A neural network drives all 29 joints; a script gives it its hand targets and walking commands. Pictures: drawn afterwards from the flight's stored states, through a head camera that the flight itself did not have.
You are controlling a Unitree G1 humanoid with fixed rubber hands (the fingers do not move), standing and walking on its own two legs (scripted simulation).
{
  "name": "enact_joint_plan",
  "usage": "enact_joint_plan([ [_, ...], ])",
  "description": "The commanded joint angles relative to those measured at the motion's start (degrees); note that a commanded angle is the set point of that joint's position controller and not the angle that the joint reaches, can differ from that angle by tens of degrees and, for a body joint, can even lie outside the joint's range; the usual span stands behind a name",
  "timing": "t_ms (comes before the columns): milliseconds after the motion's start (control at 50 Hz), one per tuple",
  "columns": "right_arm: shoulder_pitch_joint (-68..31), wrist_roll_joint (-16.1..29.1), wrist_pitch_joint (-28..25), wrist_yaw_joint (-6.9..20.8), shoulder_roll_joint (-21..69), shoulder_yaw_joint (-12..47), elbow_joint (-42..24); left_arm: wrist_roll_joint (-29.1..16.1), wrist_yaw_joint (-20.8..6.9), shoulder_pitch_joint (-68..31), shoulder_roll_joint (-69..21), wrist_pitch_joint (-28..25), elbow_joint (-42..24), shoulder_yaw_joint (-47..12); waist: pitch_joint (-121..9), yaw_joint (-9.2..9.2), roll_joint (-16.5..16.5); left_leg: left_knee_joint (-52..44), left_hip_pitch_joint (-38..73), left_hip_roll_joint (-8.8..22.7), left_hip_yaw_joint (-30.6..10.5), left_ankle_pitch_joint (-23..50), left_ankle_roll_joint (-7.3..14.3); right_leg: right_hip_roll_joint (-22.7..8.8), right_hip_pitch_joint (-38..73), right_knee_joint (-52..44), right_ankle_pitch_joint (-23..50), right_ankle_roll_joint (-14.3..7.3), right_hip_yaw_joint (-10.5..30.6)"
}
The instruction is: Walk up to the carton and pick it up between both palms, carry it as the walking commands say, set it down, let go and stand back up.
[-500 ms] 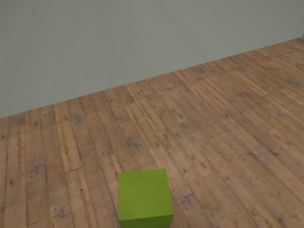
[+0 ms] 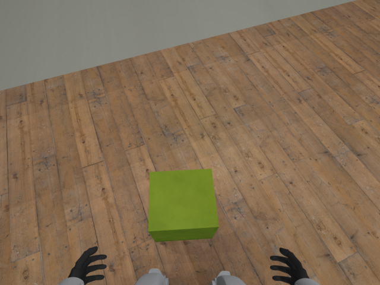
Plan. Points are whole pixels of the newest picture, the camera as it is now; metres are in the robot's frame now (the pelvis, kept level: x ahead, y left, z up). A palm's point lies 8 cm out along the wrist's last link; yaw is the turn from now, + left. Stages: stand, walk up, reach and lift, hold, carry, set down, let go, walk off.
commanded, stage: reach and lift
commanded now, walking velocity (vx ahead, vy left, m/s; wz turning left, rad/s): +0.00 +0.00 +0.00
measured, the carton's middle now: (182, 206) +0.46 +0.03 -0.60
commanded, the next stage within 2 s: none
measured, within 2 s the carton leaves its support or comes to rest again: neither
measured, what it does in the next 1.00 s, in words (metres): lowers itself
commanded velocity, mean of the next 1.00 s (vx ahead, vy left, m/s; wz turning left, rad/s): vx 0.00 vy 0.00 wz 0.00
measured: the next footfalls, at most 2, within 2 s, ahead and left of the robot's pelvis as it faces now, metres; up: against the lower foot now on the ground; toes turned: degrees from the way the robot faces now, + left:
none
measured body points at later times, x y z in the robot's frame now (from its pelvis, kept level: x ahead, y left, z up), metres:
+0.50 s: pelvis -0.07 -0.01 -0.04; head +0.10 +0.00 +0.37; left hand +0.26 +0.24 -0.13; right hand +0.28 -0.22 -0.14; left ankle +0.02 +0.11 -0.69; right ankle +0.01 -0.10 -0.69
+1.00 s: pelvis -0.05 +0.00 -0.06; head +0.22 +0.01 +0.29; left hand +0.41 +0.25 -0.17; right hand +0.45 -0.20 -0.17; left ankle +0.02 +0.11 -0.69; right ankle +0.01 -0.10 -0.69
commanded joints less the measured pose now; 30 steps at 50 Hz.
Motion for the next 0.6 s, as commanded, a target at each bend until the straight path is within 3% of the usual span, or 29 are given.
enact_joint_plan([
  [0, -3.04, 1.39, -1.52, -0.21, -4.54, -1.38, -5.5, -0.27, 0.0, -2.49, 6.75, -1.96, -5.41, 3.43, -19.98, 0.79, -0.05, -0.53, 6.02, -0.81, -4.7, 19.82, -0.77, -0.49, 8.48, -1.21, 21.98, 0.15, 6.42],
  [120, -10.08, 2.83, 0.03, -0.58, -5.84, -1.72, -5.05, -2.05, 0.04, -7.78, 6.57, -0.26, -5.97, 3.32, -17.3, 0.92, 0.1, 0.84, 3.78, -1.22, -4.03, 11.54, 0.15, -0.08, 1.94, -1.11, 10.41, 0.41, 5.01],
  [300, -30.31, 2.52, 2.36, -0.5, -7.75, -4.28, 0.52, -2.97, 0.15, -28.68, 7.82, 1.45, -1.54, 4.85, -15.34, 0.96, -0.17, 1.41, -1.69, -0.63, -3.41, -0.3, 0.44, -0.23, -3.19, -0.47, -2.5, 0.48, 4.61],
  [440, -46.11, 3.35, 1.55, -0.15, -10.69, -5.77, 8.23, -3.37, 1.24, -44.27, 9.21, 0.33, 5.49, 7.13, -21.78, 1.41, 0.37, 1.99, -5.96, -0.66, -2.69, -0.14, -0.33, 0.35, -4.97, 1.01, -2.55, 0.54, 4.21],
  [580, -58.87, 3.92, -2.36, 0.17, -13.34, -6.33, 13.85, -3.85, 2.38, -55.47, 11.43, -3.65, 12.02, 9.67, -32.91, 1.66, -0.4, 2.94, -10.28, -1.26, -1.99, 4.48, -1.14, 0.91, -5.78, 2.33, 1.65, 1.19, 3.7],
])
